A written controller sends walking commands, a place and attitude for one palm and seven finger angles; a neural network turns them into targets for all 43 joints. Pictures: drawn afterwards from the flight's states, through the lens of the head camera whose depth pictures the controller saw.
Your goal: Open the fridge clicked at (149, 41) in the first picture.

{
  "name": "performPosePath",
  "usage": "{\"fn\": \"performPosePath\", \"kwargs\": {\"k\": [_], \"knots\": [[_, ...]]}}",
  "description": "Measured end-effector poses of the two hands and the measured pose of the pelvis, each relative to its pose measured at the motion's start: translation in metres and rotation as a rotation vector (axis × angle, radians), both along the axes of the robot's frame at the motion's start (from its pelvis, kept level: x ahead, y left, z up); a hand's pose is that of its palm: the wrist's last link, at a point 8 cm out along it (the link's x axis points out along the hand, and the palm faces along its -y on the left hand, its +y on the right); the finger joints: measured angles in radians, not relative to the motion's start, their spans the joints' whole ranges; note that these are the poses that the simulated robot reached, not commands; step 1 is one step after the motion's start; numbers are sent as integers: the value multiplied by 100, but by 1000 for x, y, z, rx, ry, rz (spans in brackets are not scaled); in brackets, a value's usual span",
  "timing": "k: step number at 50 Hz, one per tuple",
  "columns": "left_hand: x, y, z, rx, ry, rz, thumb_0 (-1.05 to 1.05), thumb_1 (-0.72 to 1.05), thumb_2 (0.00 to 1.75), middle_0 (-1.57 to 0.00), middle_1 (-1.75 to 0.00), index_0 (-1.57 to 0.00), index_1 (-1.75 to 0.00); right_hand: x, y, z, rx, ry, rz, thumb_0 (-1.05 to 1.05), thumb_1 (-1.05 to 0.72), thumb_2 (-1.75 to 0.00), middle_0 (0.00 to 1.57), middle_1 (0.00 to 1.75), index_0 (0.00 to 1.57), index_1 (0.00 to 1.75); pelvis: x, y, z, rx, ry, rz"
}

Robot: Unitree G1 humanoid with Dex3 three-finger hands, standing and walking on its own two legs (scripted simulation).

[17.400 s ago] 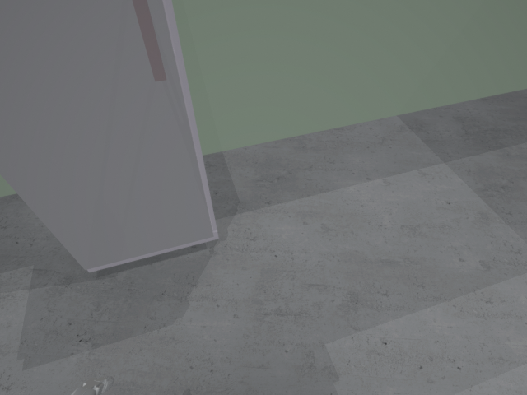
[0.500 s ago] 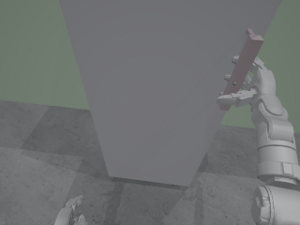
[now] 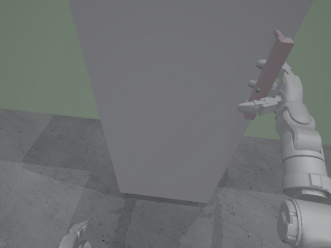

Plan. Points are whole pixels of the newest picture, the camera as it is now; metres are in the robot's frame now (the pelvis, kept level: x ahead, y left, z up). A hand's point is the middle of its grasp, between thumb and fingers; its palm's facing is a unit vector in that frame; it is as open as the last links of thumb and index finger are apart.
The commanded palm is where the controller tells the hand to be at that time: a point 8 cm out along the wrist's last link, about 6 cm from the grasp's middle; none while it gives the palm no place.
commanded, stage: grip the handle and tug to test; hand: right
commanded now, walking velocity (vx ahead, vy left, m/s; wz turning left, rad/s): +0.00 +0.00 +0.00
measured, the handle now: (261, 78) +0.49 -0.20 +0.20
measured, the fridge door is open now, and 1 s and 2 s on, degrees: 0 0 11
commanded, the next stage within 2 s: pull the door a little, standing still in 1.42 s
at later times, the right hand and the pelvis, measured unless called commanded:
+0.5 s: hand (258, 88) +0.43 -0.18 +0.21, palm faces +0.10 +0.99 -0.01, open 8.7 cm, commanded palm +0.41 -0.22 +0.20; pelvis +0.01 +0.00 +0.00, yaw +0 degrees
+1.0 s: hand (259, 88) +0.43 -0.18 +0.21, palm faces +0.10 +1.00 +0.00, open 6.1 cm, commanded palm +0.41 -0.21 +0.20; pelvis +0.01 -0.01 +0.00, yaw +0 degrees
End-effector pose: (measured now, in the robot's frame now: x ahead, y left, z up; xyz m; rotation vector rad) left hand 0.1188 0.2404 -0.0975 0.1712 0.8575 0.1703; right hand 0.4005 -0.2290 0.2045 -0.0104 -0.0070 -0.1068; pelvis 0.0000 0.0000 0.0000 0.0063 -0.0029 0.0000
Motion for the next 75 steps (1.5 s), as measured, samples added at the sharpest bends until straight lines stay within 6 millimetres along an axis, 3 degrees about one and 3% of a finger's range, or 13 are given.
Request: {"fn": "performPosePath", "kwargs": {"k": [5, 11, 34, 65, 75], "knots": [[2, 1, 0, 2, -1, -3, 1, 90, 90, -20, -30, -20, -30, 0, -1, 0, 6, -2, 5, -1, 48, -31, 27, 121, 26, 120, 1, 1, 0, 0, 0, 0], [8, 0, 3, 5, -16, -6, 1, 90, 90, -20, -30, -20, -30, 3, -3, -1, 14, 8, 14, -1, 33, -38, 30, 123, 30, 122, 1, 1, 0, 1, 4, -1], [20, -10, 3, -11, -24, -18, 1, 90, 90, -20, -30, -20, -30, 5, -4, 1, 6, -8, 10, 0, -66, -80, 38, 137, 37, 136, 9, -5, 0, 3, 7, 1], [27, -12, 8, -26, -46, 2, 1, 90, 90, -20, -30, -20, -30, 2, -2, 0, 7, -12, 11, 0, -68, -77, 33, 140, 31, 139, 15, -7, 1, 4, 2, 22], [43, -6, 12, -19, -60, 10, 1, 90, 90, -20, -30, -20, -30, -6, -1, 0, 6, -26, 25, 0, -69, -74, 32, 139, 29, 137, 25, -7, 1, 7, 3, 32]]}}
